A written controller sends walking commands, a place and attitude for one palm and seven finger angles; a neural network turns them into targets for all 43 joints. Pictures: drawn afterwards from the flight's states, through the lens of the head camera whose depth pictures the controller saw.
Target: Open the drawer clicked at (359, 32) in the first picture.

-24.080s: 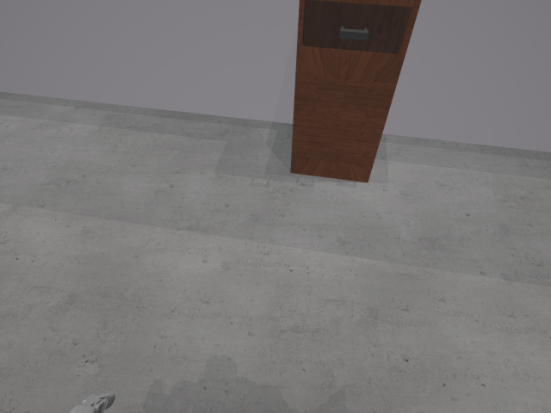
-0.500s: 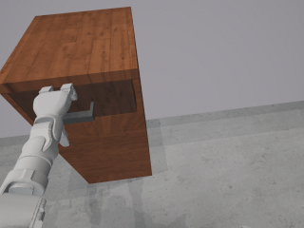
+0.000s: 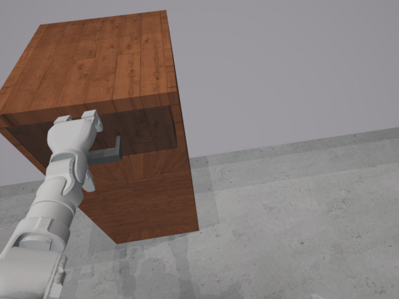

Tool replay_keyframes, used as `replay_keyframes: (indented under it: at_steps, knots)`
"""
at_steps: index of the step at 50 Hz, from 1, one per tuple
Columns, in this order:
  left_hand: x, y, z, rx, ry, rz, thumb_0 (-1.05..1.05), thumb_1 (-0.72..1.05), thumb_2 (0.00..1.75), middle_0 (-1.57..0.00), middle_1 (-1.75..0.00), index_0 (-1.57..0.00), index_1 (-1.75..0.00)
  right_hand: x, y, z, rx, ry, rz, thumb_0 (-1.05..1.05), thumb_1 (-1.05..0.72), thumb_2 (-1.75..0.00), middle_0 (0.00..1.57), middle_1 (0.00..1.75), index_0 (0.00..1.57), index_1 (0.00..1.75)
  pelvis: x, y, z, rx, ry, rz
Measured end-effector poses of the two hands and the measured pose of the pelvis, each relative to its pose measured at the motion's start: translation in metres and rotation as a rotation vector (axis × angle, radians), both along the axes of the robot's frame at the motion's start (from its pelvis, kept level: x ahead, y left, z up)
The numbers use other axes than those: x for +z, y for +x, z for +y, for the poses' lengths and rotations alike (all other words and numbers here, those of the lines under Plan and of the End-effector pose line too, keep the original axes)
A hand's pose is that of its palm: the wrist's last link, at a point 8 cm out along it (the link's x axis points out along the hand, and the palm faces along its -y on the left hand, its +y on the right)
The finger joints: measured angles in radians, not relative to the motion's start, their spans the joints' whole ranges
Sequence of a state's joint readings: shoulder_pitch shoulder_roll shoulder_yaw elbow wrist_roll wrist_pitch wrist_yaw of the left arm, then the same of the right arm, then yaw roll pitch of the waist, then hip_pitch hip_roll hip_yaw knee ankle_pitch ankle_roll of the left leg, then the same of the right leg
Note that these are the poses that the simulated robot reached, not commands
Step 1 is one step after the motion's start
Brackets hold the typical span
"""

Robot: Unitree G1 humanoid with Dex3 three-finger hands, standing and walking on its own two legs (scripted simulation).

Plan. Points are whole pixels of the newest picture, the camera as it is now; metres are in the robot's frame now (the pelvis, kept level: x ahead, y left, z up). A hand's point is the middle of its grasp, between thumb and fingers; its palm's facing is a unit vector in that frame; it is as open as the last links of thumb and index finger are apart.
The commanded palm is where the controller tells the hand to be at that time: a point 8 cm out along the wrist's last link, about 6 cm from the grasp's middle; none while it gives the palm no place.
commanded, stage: re-aim the fingers above the handle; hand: left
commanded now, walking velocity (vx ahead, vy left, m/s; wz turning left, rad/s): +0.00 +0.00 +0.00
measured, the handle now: (101, 149) +0.46 +0.27 +0.01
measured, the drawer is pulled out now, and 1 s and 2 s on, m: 0.00 0.00 0.00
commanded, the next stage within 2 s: lower the fingers behind the handle in 0.78 s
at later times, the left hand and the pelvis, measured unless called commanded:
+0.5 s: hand (87, 150) +0.41 +0.26 +0.07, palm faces +0.00 -0.01 -1.00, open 13.8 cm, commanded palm +0.38 +0.27 +0.13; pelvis +0.01 +0.00 +0.00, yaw +0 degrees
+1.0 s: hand (79, 151) +0.41 +0.28 +0.07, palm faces +0.00 +0.02 -1.00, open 13.8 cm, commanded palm +0.38 +0.27 +0.12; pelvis +0.00 +0.00 +0.00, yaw +1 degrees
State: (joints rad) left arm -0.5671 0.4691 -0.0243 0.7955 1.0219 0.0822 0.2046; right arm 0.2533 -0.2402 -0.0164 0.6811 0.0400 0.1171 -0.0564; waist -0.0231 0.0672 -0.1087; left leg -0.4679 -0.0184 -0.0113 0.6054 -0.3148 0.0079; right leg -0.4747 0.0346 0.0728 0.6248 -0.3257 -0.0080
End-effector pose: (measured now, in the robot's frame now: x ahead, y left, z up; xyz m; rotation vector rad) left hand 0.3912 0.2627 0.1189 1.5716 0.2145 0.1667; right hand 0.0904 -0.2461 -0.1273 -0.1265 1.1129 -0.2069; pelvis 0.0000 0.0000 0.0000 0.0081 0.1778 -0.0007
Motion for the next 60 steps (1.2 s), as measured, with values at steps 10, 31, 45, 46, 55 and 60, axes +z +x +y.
replay_keyframes:
  at_steps: [10,31,45,46,55,60]
  knots:
    - [-0.005,-0.011,-0.012,-0.161,-0.038,0.025,0.00,-0.48,0.30,-0.33,-1.21,-0.32,-1.20,0.009,0.012,-0.020,0.044,-0.090,0.000,0.01,-0.91,-0.89,0.20,0.30,0.21,0.30,-0.001,0.003,-0.002,0.047,-0.011,-0.009]
    - [-0.002,-0.015,0.013,-0.004,-0.011,0.041,0.00,-0.48,0.30,-0.33,-1.22,-0.32,-1.20,0.006,0.017,-0.010,0.025,-0.032,-0.014,0.01,-0.91,-0.89,0.20,0.30,0.21,0.30,0.001,0.008,-0.005,0.026,-0.006,-0.010]
    - [0.008,0.001,-0.017,-0.138,-0.032,-0.088,0.00,-0.49,0.30,-0.32,-1.20,-0.32,-1.20,0.008,0.022,-0.014,0.030,-0.062,-0.048,0.01,-0.91,-0.89,0.20,0.30,0.20,0.30,-0.003,-0.001,-0.001,0.023,-0.005,0.000]
    - [0.009,0.002,-0.012,-0.111,-0.021,-0.089,0.00,-0.48,0.30,-0.32,-1.20,-0.32,-1.20,0.008,0.020,-0.013,0.027,-0.055,-0.046,0.01,-0.91,-0.89,0.20,0.30,0.20,0.30,-0.003,-0.001,-0.001,0.018,-0.005,0.002]
    - [-0.017,-0.014,0.016,-0.002,-0.014,0.099,0.00,-0.48,0.30,-0.31,-1.20,-0.32,-1.20,0.004,0.002,-0.010,0.024,-0.042,0.011,0.01,-0.91,-0.89,0.20,0.30,0.21,0.30,-0.001,0.002,-0.001,0.027,-0.008,0.001]
    - [-0.026,-0.016,-0.011,-0.181,-0.050,0.069,0.00,-0.48,0.30,-0.32,-1.20,-0.32,-1.20,0.004,-0.002,-0.015,0.033,-0.085,0.028,0.01,-0.91,-0.89,0.20,0.30,0.21,0.30,-0.005,-0.001,0.001,0.043,-0.014,0.006]
